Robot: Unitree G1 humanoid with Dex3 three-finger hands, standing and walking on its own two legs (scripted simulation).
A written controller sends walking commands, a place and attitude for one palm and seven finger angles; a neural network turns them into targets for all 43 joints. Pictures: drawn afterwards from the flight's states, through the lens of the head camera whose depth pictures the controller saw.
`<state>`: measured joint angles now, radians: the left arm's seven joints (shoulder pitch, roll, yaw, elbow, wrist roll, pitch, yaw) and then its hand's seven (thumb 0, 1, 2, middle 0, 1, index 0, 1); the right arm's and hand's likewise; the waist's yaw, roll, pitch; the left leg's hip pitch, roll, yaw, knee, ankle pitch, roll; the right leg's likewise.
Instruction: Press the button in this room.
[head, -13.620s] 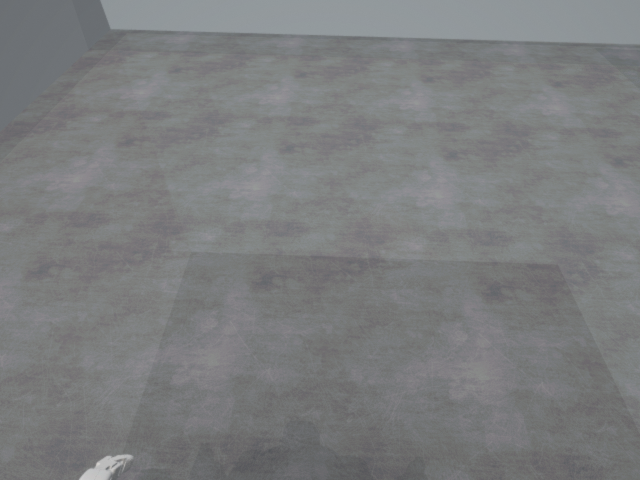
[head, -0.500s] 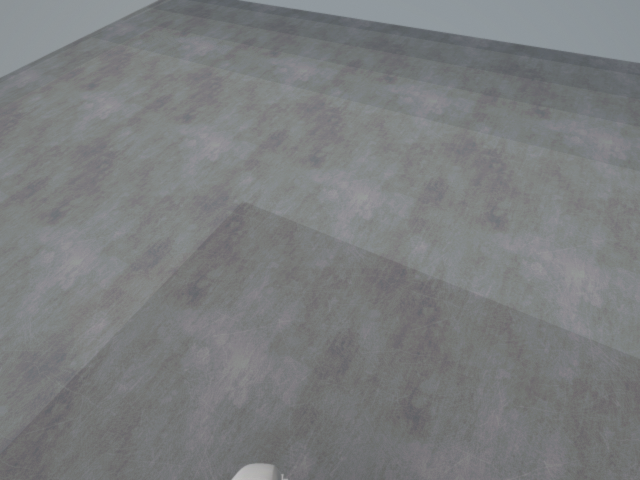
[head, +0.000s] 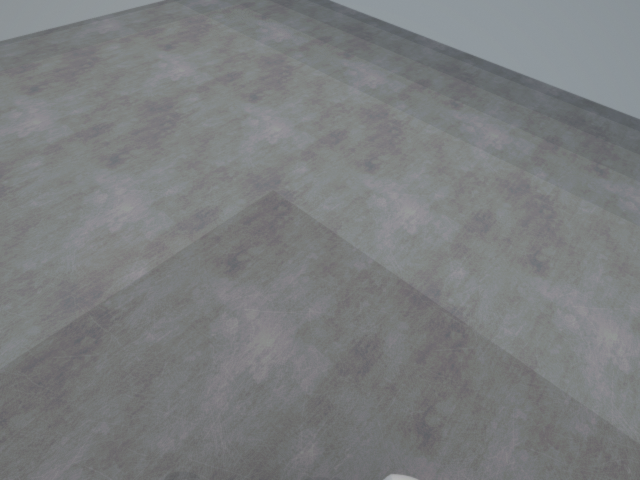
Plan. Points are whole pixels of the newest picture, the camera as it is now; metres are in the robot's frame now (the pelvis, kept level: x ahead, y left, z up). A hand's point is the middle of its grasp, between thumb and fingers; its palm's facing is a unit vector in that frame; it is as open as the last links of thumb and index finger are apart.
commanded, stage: turn or walk to find it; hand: left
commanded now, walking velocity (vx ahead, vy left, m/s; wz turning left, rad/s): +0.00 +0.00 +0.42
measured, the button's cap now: out of the picture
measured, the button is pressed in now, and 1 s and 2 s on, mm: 0 0 0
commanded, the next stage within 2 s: none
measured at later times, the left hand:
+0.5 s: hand out of the picture +0.00 +0.14 -0.15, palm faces +0.23 -0.94 -0.26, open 7.3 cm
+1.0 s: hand out of the picture -0.12 +0.21 -0.17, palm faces +0.44 -0.86 -0.24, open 7.3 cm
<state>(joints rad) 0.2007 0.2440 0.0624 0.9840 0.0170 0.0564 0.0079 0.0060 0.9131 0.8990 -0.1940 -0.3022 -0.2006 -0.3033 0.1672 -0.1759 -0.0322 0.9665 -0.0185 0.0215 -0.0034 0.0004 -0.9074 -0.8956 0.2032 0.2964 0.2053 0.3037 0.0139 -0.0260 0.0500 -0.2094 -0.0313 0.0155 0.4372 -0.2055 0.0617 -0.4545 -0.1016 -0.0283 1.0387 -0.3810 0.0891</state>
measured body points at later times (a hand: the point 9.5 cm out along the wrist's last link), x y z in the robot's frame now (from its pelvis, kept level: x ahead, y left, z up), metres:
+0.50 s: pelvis -0.04 -0.06 +0.00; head -0.01 -0.09 +0.45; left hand -0.01 +0.19 -0.13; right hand +0.02 -0.31 -0.17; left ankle -0.10 +0.10 -0.65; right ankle -0.02 -0.15 -0.74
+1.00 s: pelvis -0.08 -0.01 +0.00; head -0.06 +0.01 +0.45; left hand -0.14 +0.25 -0.15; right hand +0.10 -0.20 -0.14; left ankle -0.12 +0.08 -0.74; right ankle -0.04 -0.16 -0.67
